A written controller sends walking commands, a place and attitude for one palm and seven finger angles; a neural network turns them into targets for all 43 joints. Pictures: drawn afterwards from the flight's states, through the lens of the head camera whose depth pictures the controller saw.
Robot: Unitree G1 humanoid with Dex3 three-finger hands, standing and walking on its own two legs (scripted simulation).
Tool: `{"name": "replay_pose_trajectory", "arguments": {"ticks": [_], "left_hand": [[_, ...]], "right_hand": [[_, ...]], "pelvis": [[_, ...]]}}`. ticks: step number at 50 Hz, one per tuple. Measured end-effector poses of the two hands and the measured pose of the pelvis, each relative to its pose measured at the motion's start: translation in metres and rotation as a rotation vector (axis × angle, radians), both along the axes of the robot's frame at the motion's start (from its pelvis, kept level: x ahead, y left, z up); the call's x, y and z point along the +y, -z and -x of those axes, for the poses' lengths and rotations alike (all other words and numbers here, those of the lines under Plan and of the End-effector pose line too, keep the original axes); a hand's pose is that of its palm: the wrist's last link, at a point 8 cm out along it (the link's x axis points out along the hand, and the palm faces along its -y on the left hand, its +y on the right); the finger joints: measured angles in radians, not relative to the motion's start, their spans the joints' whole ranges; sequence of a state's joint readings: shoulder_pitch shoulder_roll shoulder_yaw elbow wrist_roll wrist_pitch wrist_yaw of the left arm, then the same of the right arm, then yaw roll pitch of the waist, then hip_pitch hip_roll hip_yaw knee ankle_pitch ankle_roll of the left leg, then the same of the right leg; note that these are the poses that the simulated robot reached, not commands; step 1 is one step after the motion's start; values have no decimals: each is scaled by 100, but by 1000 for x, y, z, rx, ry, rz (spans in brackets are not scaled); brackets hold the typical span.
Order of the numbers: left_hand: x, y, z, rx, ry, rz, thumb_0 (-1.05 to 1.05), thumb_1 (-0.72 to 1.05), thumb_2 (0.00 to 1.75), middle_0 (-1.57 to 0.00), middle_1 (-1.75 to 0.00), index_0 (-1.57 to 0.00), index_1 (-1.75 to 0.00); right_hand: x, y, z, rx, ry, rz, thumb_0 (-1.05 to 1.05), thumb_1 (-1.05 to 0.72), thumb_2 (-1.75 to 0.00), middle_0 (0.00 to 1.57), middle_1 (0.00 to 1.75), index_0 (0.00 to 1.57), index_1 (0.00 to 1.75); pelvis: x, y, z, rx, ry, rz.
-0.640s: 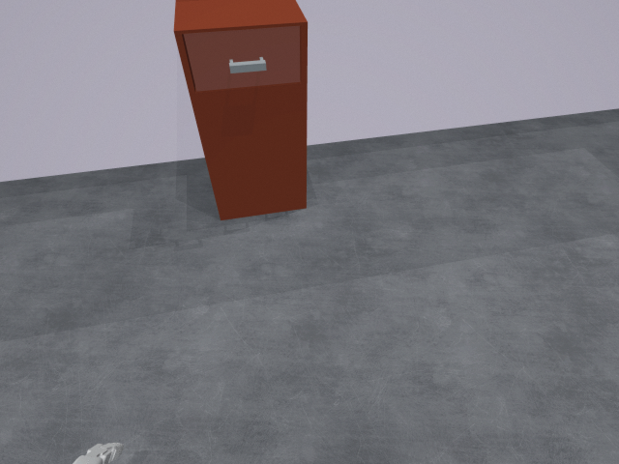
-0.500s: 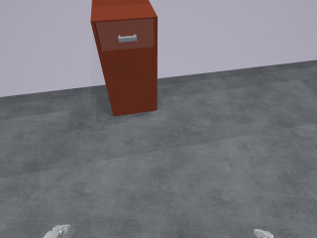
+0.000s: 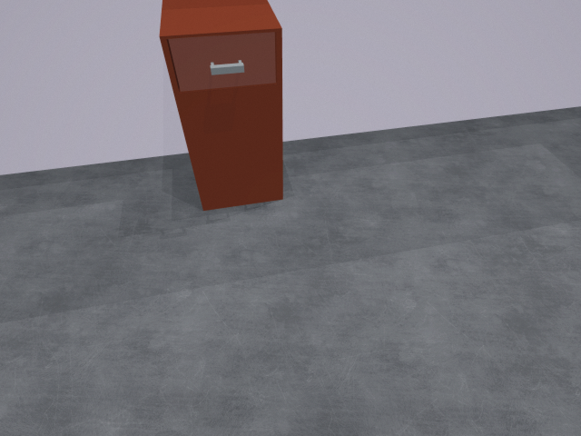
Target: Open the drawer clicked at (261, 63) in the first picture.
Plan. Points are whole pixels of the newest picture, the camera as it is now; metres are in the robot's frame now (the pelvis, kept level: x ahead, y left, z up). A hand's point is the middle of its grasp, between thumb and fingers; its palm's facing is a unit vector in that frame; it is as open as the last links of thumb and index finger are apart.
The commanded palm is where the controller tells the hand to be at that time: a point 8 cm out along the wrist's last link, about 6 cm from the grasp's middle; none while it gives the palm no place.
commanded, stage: stand and wait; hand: left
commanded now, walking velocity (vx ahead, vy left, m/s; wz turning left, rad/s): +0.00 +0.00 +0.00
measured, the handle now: (226, 66) +1.22 +0.29 -0.07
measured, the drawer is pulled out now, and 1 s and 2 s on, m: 0.00 0.00 0.00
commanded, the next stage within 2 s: look at it before walking up in 0.18 s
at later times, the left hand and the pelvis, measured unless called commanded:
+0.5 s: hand out of the picture +0.06 +0.25 -0.15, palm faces -0.03 -0.94 -0.33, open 7.4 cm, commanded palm none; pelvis -0.02 +0.00 +0.00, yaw +0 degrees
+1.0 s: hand out of the picture +0.05 +0.25 -0.16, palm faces -0.04 -0.95 -0.32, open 7.4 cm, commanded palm none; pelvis -0.01 +0.01 +0.00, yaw -1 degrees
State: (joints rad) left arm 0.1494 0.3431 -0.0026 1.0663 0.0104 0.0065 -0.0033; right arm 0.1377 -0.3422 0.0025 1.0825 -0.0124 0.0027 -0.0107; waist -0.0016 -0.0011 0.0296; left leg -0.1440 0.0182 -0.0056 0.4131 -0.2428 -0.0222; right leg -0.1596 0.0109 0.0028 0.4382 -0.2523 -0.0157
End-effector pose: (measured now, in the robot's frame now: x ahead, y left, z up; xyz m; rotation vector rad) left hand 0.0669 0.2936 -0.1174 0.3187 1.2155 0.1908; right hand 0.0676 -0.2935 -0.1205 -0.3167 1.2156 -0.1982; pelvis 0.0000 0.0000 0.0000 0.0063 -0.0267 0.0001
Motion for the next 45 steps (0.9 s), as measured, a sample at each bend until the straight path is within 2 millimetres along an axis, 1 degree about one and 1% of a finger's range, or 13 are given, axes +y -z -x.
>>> {"name": "replay_pose_trajectory", "arguments": {"ticks": [7,15,21,35,45], "left_hand": [[-1,-2,1,-12,3,0,1,90,90,-20,-30,-21,-30],[-3,-4,1,-32,12,5,1,90,90,-20,-30,-21,-30],[-3,-3,5,-27,16,9,1,90,90,-20,-30,-21,-30],[-1,0,19,9,6,11,1,90,90,-20,-30,-21,-30],[1,1,21,21,7,11,1,90,90,-20,-30,-21,-30]], "right_hand": [[-1,0,10,7,6,-3,1,-90,-90,20,30,21,30],[3,-1,13,-9,3,-13,1,-90,-90,21,30,21,30],[5,-1,16,-12,3,-18,1,-90,-90,21,30,21,30],[6,0,25,11,12,-15,1,-90,-90,21,30,21,30],[7,-1,24,18,12,-14,1,-90,-90,21,30,21,30]], "pelvis": [[-1,-1,6,-6,0,0],[0,-2,12,-9,2,0],[1,-2,16,-7,5,1],[3,-3,17,-6,7,1],[4,-3,16,-2,8,2]]}}
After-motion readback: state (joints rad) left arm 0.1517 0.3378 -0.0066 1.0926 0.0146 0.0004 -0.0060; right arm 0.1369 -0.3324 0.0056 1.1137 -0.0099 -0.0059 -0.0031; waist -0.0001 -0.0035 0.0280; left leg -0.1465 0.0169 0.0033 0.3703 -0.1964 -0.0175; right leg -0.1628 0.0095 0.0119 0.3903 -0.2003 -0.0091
